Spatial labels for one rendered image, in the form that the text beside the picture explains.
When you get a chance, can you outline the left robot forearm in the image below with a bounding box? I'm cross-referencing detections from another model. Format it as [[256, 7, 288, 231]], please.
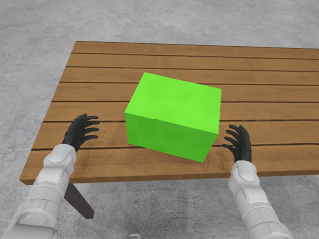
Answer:
[[0, 144, 77, 239]]

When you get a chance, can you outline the robot left upper arm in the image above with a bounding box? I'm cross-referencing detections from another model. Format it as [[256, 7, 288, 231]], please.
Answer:
[[7, 223, 59, 239]]

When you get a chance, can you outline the right robot forearm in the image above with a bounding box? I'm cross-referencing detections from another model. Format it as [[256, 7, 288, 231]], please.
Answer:
[[228, 160, 294, 239]]

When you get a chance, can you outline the table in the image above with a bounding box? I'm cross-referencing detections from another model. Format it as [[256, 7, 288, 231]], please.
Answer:
[[19, 41, 319, 219]]

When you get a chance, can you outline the robot right hand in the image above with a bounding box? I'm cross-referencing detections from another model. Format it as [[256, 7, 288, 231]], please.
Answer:
[[222, 124, 252, 163]]

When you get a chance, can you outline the robot left hand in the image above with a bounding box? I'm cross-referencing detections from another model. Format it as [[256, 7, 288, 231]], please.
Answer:
[[62, 113, 99, 152]]

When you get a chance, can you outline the carton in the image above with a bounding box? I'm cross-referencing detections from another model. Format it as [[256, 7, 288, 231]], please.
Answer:
[[124, 72, 222, 163]]

